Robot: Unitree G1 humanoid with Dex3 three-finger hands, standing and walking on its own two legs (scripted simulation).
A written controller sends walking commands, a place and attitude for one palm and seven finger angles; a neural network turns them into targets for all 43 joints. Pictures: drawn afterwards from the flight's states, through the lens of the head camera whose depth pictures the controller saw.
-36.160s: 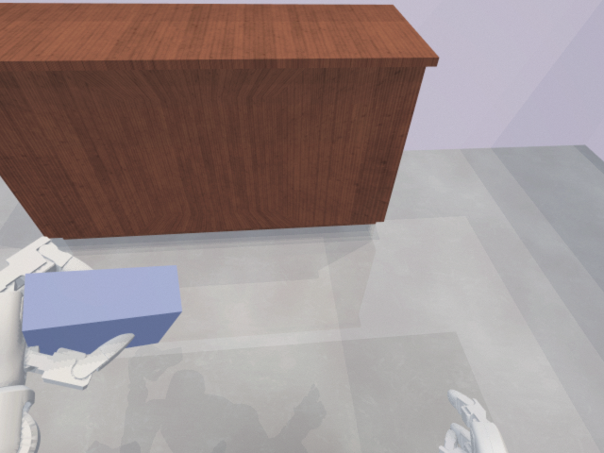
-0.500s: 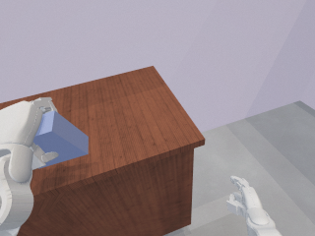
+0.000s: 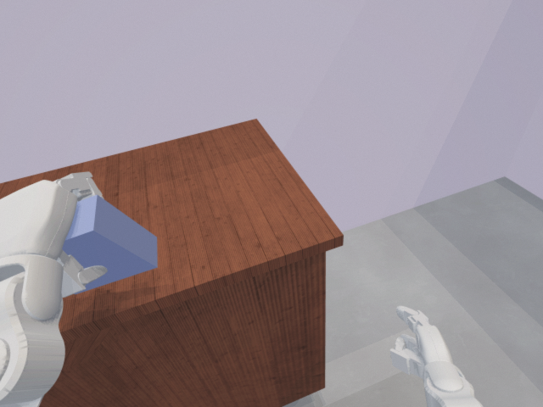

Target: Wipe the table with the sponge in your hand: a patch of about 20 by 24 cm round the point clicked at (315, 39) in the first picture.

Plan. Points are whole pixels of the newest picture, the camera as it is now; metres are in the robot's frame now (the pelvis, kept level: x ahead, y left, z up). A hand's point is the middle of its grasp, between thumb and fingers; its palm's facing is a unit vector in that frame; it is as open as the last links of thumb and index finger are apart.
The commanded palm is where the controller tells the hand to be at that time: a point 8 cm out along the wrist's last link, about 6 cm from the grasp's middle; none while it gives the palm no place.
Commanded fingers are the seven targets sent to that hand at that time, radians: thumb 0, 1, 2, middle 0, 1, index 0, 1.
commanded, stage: bring the sponge back beside the body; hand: left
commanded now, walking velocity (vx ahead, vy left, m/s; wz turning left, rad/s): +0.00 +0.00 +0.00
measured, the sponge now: (96, 255) +0.22 +0.28 +0.17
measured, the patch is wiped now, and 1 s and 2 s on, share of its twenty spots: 0.95 0.95 0.95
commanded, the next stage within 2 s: step back with the hand held close in 0.08 s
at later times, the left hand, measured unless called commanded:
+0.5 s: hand (91, 218) +0.21 +0.24 +0.25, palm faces +0.43 -0.81 -0.39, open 9.2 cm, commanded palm +0.15 +0.30 +0.27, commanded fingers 0.00 0.10 1.30 -1.20 -1.60 -1.20 -1.60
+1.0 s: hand out of the picture +0.10 +0.27 +0.26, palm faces +0.55 -0.80 -0.25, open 9.2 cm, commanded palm +0.04 +0.32 +0.27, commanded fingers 0.00 0.10 1.30 -1.20 -1.60 -1.20 -1.60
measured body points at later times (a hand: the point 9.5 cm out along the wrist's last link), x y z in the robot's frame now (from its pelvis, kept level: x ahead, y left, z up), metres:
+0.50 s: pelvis -0.01 +0.01 -0.01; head -0.01 +0.02 +0.44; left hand +0.18 +0.28 +0.27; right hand +0.16 -0.24 -0.09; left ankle +0.01 +0.12 -0.74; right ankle +0.02 -0.09 -0.74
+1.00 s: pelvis -0.10 +0.03 -0.02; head -0.13 +0.03 +0.43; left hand +0.07 +0.31 +0.27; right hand +0.09 -0.20 -0.10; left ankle -0.04 +0.13 -0.73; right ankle -0.01 -0.09 -0.74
